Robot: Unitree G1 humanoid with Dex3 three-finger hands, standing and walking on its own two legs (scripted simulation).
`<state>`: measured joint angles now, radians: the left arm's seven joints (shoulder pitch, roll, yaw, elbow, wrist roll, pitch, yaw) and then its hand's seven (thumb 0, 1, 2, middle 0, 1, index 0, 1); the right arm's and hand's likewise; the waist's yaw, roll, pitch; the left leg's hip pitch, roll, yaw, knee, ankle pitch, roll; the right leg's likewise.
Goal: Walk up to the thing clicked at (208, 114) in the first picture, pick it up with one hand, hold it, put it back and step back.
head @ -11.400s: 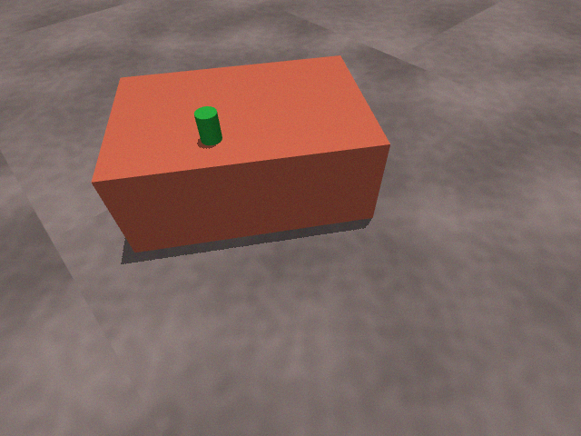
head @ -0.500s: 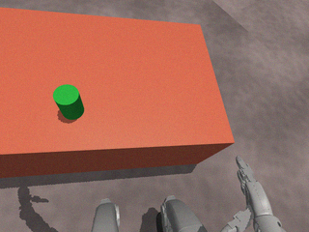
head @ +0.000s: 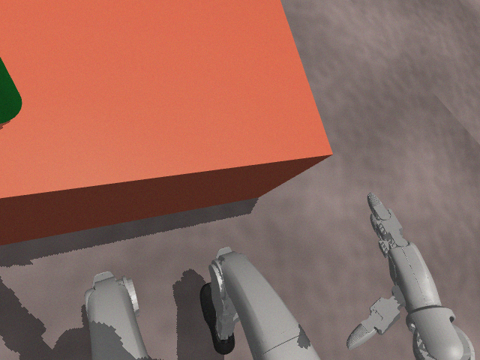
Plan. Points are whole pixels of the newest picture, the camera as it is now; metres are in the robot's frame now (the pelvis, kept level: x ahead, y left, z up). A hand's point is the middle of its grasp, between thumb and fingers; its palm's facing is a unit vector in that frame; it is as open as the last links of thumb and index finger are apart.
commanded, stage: close in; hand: left
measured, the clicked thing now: out of the picture +0.58 +0.28 -0.09
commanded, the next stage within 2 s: rest palm in 0.56 s
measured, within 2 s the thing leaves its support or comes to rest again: neither
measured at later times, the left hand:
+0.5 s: hand out of the picture +0.52 +0.27 -0.08, palm faces +0.32 -0.95 +0.01, open 17.6 cm
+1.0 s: hand out of the picture +0.56 +0.27 -0.09, palm faces +0.37 -0.93 +0.00, open 17.1 cm
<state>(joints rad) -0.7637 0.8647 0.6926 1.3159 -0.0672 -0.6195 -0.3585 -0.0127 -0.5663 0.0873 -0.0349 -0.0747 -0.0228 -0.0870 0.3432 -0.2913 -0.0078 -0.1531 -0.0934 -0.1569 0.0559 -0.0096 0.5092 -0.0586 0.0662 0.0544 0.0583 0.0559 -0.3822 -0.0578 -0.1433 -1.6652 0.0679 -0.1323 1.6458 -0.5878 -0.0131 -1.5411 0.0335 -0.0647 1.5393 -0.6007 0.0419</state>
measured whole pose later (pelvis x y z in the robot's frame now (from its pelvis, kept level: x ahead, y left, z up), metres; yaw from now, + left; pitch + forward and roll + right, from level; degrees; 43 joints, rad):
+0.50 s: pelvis -0.01 +0.00 -0.03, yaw +0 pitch +34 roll -9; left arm -0.79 0.75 0.64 1.18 0.01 -0.53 -0.07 -0.01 -0.58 0.02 -0.06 -0.08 -0.07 -0.06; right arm 0.45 -0.34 -0.10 -0.41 -0.07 -0.05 0.10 -0.01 0.52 -0.05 0.07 0.05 0.06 0.06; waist -0.42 -0.02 -0.15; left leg -1.75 0.06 -0.13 1.74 -0.61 -0.01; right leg -1.63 0.03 -0.05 1.65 -0.62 0.06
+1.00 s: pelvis +0.00 -0.01 -0.03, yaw -1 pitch +36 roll -8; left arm -0.88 0.81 0.66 1.20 0.08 -0.56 0.01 -0.01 -0.57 0.05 -0.18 -0.11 -0.18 -0.11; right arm 0.45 -0.34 -0.08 -0.51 -0.08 -0.01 0.13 -0.01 0.52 -0.05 0.07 0.05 0.06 0.06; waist -0.46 -0.06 -0.14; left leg -1.78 0.07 -0.12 1.76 -0.62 -0.02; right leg -1.68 0.04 -0.05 1.67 -0.64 0.05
